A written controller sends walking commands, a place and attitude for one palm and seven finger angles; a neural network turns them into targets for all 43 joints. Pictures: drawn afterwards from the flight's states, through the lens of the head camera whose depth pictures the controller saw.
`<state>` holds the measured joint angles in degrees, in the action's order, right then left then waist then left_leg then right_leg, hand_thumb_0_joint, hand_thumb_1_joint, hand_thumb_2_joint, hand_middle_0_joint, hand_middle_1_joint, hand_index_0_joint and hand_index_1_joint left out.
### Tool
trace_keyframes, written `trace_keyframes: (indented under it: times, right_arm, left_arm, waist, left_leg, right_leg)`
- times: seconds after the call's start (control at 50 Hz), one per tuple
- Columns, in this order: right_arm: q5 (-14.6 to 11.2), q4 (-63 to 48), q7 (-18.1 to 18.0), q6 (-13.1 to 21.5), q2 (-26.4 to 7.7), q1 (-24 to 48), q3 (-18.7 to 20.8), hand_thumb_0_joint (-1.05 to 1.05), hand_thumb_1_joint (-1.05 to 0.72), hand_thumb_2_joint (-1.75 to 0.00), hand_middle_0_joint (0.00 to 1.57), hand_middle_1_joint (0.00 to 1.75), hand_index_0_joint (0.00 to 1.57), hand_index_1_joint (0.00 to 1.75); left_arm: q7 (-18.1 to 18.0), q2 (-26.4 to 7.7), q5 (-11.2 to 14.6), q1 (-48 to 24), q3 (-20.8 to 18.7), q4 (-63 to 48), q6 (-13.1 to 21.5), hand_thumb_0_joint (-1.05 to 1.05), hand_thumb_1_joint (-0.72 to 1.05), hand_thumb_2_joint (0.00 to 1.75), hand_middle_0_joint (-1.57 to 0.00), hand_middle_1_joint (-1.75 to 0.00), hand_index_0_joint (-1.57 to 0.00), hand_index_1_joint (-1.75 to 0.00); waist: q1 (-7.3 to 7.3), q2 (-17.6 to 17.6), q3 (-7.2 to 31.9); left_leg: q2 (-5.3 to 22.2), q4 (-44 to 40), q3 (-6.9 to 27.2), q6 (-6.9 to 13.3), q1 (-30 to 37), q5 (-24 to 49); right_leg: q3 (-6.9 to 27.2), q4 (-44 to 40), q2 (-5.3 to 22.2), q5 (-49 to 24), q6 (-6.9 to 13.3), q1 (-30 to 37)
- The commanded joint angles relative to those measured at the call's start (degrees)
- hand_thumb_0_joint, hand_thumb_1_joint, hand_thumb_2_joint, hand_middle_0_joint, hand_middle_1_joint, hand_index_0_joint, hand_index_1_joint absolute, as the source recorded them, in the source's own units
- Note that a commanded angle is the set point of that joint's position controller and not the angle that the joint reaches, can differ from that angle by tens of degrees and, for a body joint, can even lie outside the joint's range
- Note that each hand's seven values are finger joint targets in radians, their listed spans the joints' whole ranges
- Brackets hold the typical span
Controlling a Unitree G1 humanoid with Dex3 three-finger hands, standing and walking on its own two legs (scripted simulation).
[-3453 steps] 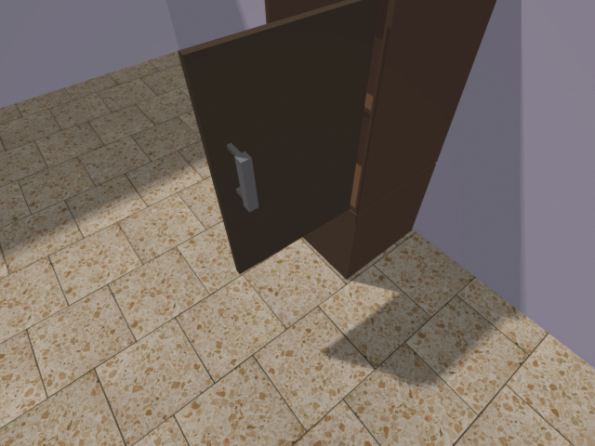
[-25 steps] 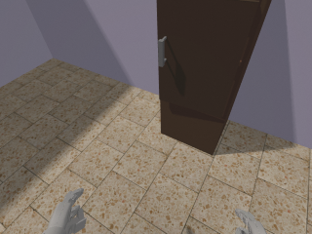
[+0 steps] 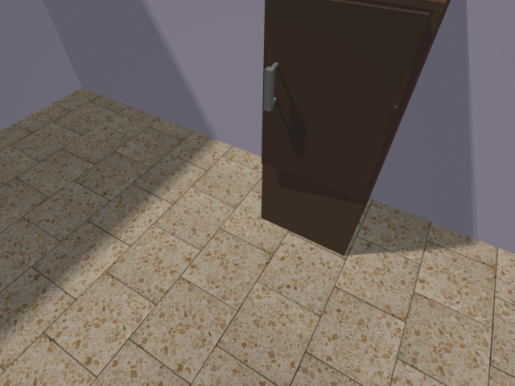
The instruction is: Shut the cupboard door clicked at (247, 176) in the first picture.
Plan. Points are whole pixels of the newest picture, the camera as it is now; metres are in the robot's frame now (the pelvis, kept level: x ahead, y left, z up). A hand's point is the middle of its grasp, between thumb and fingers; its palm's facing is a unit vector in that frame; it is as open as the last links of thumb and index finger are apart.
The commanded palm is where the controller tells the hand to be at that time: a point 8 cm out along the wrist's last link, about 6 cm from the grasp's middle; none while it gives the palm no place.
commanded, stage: let the arm hang, fingers relaxed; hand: left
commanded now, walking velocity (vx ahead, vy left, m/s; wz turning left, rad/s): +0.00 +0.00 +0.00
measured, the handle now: (271, 86) +0.92 +0.00 +0.00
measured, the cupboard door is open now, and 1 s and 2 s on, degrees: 5 5 5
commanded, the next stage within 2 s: look to check the result in 0.42 s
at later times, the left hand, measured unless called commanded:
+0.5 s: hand out of the picture -0.04 +0.16 -0.18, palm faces +0.02 -0.99 -0.15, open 7.4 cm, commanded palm none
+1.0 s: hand out of the picture +0.01 +0.20 -0.17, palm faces -0.01 -0.97 -0.24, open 7.4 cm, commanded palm none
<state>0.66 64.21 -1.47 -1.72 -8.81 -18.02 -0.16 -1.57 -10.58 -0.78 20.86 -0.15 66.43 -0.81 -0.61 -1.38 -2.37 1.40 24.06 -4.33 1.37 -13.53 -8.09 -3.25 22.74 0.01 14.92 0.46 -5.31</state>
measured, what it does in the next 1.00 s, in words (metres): stands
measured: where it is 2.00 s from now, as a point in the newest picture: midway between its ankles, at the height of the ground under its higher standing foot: outside the picture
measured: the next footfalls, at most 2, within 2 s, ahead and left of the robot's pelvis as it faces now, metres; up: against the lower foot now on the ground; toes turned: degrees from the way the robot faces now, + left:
right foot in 1.80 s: +0.09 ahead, -0.14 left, +0.00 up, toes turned +23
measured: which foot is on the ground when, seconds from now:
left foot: down 0.00-1.00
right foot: down 0.00-1.00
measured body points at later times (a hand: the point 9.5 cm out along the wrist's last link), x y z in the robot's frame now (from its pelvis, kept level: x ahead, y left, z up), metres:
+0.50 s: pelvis +0.00 +0.00 +0.00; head -0.01 +0.01 +0.45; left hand -0.04 +0.21 -0.17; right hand -0.03 -0.21 -0.16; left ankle +0.06 +0.10 -0.74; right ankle -0.03 -0.11 -0.74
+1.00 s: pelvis +0.00 +0.00 +0.00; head +0.01 +0.00 +0.45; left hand +0.01 +0.25 -0.15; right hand +0.01 -0.25 -0.15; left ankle +0.06 +0.10 -0.74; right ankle -0.03 -0.11 -0.74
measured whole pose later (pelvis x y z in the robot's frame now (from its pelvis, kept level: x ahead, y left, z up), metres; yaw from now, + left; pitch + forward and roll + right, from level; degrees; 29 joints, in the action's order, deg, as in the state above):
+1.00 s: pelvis +0.00 +0.00 +0.00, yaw -1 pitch -2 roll +0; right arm 0.6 64.2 -1.3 -0.8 -12.1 -13.6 0.7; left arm -1.4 -11.6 -1.1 15.4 -0.5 65.5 0.4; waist -0.8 -0.6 -2.8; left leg 1.2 22.5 -5.2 1.5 -12.6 -7.7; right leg -2.4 22.0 0.3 14.7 0.3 -5.1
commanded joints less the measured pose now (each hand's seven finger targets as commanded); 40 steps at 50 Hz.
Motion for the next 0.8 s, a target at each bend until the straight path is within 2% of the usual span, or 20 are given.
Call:
trace_keyframes:
  times: [0.0,0.12,0.16,0.36,0.4,0.52,0.62,0.68,0.78]
  right_arm:
    - [0.2,-1.5,-0.7,1.0,-5.9,-2.7,1.5,0.00,-0.90,-0.90,0.20,0.30,0.20,0.30]
    - [0.1,-0.9,-0.7,0.9,-4.6,-4.0,1.6,0.00,-0.90,-0.90,0.20,0.30,0.20,0.30]
    - [0.2,-0.8,-0.8,1.1,-3.9,-4.3,1.6,0.00,-0.90,-0.90,0.20,0.30,0.20,0.30]
    - [0.2,-0.9,-0.8,1.3,-3.5,-4.7,1.7,0.00,-0.90,-0.90,0.20,0.30,0.20,0.30]
    - [0.2,-1.0,-0.9,1.3,-3.8,-4.6,1.8,0.00,-0.90,-0.90,0.20,0.30,0.20,0.30]
    - [0.0,-1.6,-0.9,1.5,-5.4,-3.9,2.2,0.00,-0.90,-0.90,0.20,0.30,0.20,0.30]
    - [0.0,-1.6,-0.7,1.5,-6.5,-2.9,2.2,0.00,-0.90,-0.90,0.20,0.30,0.20,0.30]
    - [0.0,-1.6,-0.7,1.5,-7.2,-2.1,2.3,0.00,-0.90,-0.90,0.20,0.30,0.20,0.30]
    - [0.0,-1.9,-0.6,1.6,-8.7,-0.2,2.3,0.00,-0.90,-0.90,0.20,0.30,0.20,0.30]
  left_arm:
    - [-0.3,-3.7,0.1,3.3,-0.8,-1.2,0.8,0.00,0.90,0.90,-0.20,-0.30,-0.20,-0.30]
    - [-0.6,-2.6,-0.1,4.9,-0.9,-0.9,0.8,0.00,0.90,0.90,-0.20,-0.30,-0.20,-0.30]
    - [-0.7,-1.9,-0.1,4.9,-1.0,-1.0,0.8,0.00,0.90,0.90,-0.20,-0.30,-0.20,-0.30]
    - [-0.8,-1.5,-0.1,4.9,-1.2,-1.2,1.2,0.00,0.90,0.90,-0.20,-0.30,-0.20,-0.30]
    - [-0.8,-1.5,-0.1,4.8,-1.3,-1.1,1.1,0.00,0.90,0.90,-0.20,-0.30,-0.20,-0.30]
    - [-0.7,-3.1,-0.1,3.9,-1.5,-1.5,1.5,0.00,0.90,0.90,-0.20,-0.30,-0.20,-0.30]
    - [-0.7,-4.4,-0.1,2.8,-1.6,-1.7,1.6,0.00,0.90,0.90,-0.20,-0.30,-0.20,-0.30]
    - [-0.5,-5.1,-0.1,1.8,-1.7,-1.9,1.5,0.00,0.90,0.90,-0.20,-0.30,-0.20,-0.30]
    - [-0.3,-6.5,-0.1,0.3,-1.7,-2.0,1.5,0.00,0.90,0.90,-0.20,-0.30,-0.20,-0.30]
  waist:
    - [0.13,2.2,-4.5]
    - [0.26,1.7,-5.5]
    - [0.13,0.4,-5.5]
    - [0.02,0.3,-5.5]
    - [-0.02,-0.5,-5.7]
    - [0.00,1.3,-3.7]
    - [-0.05,1.9,-4.0]
    - [-0.24,0.8,-4.2]
    - [-0.04,1.0,-3.7]
  left_leg:
    - [4.9,-6.3,6.8,0.6,2.2,-7.2]
    - [4.6,-6.7,7.0,0.6,1.0,-9.0]
    - [4.6,-7.1,7.0,0.6,0.8,-9.2]
    - [4.5,-6.3,6.6,0.5,1.1,-8.0]
    - [4.5,-6.9,7.1,0.5,0.8,-9.7]
    - [4.8,-5.7,6.9,0.8,2.4,-5.9]
    - [4.9,-5.3,6.5,0.7,3.1,-4.4]
    - [5.0,-6.0,6.7,0.7,3.3,-5.9]
    - [5.2,-6.3,6.9,0.7,3.9,-5.1]
  right_leg:
    - [5.0,-6.6,5.0,3.7,2.3,-9.0]
    - [5.0,-6.0,4.6,4.6,2.1,-10.2]
    - [5.0,-5.4,4.5,3.8,2.0,-10.2]
    - [5.2,-5.7,4.8,3.4,2.1,-10.7]
    - [5.2,-5.4,4.5,4.0,2.1,-11.0]
    - [5.4,-5.7,4.8,1.6,2.3,-9.5]
    - [5.7,-6.3,5.1,1.3,2.4,-9.4]
    - [5.8,-6.5,5.1,2.3,2.4,-9.6]
    - [5.7,-6.6,5.3,1.5,2.3,-8.9]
